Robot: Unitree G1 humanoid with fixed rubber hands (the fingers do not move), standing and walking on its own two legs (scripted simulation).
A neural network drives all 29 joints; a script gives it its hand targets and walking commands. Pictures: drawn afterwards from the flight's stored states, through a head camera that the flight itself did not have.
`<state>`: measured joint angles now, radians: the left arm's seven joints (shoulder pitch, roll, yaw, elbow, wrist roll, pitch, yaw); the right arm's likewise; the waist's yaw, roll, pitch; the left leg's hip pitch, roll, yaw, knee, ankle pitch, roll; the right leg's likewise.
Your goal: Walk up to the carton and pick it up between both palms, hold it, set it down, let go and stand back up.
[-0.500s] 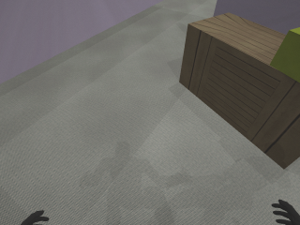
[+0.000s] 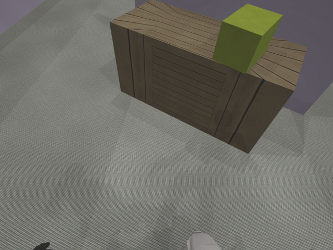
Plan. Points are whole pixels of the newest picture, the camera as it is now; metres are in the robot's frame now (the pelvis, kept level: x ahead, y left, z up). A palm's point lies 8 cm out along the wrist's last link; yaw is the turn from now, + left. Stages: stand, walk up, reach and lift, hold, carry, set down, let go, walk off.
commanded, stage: walk up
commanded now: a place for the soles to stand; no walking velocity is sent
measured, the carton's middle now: (246, 37) +1.10 -0.50 -0.06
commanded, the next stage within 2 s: none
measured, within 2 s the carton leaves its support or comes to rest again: neither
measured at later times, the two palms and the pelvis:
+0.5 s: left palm (77, 173) +0.34 +0.24 -0.09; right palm (306, 213) +0.20 -0.40 -0.09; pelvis +0.18 -0.05 -0.01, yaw -15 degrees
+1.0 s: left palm (90, 118) +0.57 +0.25 -0.11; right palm (280, 166) +0.33 -0.35 -0.05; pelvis +0.38 -0.01 +0.00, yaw -19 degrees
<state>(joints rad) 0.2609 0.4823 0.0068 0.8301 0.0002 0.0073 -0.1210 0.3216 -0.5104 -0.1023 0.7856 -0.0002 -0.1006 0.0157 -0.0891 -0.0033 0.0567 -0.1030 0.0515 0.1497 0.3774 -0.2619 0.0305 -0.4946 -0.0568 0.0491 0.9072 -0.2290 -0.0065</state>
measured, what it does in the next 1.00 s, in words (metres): walks ahead, turning right: right foot, then left foot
